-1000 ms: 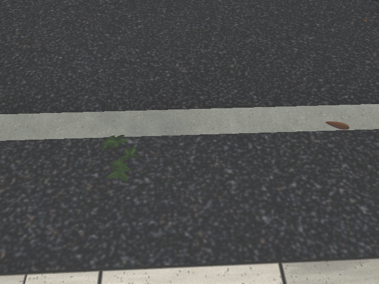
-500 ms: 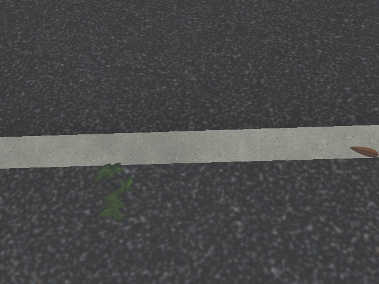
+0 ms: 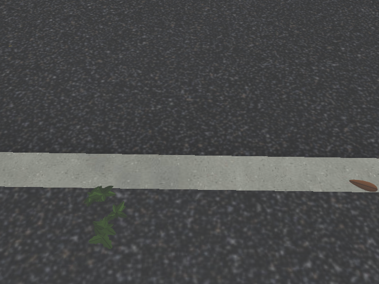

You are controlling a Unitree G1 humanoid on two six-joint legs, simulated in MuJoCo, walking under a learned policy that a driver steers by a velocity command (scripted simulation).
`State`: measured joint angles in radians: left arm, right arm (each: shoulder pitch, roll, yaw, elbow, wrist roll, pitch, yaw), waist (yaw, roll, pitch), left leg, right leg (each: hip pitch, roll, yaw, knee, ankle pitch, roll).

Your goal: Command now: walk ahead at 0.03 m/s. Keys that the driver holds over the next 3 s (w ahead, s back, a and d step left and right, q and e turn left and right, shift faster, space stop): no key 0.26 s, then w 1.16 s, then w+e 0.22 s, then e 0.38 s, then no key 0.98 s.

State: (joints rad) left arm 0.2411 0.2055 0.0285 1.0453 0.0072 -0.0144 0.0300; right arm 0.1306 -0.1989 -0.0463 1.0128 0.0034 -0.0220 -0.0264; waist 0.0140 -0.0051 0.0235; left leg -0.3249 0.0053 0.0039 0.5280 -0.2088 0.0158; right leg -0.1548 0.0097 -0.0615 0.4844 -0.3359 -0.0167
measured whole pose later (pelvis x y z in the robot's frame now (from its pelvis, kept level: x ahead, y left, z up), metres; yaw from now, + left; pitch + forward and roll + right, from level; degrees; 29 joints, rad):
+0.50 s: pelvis +0.04 +0.02 +0.00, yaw +0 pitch -1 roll +0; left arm 0.42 0.21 0.06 1.11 -0.02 -0.06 0.03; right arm 0.18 -0.20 -0.06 1.07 0.03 -0.06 0.00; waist 0.03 -0.04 0.00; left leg -0.34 0.00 0.07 0.72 -0.41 0.09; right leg -0.08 -0.04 -0.04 0.50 -0.41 0.00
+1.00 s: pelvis +0.24 +0.03 +0.00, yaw +0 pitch +2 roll +1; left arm -0.05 0.22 0.05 0.89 -0.03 -0.08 -0.04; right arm 0.46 -0.20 -0.04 1.10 0.01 -0.08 -0.01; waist -0.09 -0.03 0.02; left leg 0.15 -0.03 0.06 0.17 -0.35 0.02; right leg -0.63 -0.07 -0.03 0.58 0.01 -0.05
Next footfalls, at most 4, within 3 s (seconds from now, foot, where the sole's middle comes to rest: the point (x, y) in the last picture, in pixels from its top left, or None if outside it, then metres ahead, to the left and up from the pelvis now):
1.08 right None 0.48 -0.10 -0.77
1.64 left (160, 209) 0.78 0.14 -0.77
2.10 right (225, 201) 0.82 -0.12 -0.77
2.48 left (164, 197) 0.84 0.13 -0.77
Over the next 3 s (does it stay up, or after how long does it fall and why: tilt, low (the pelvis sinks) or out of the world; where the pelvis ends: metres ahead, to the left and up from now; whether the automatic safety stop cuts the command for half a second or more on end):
stays up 0.79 0.03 0.00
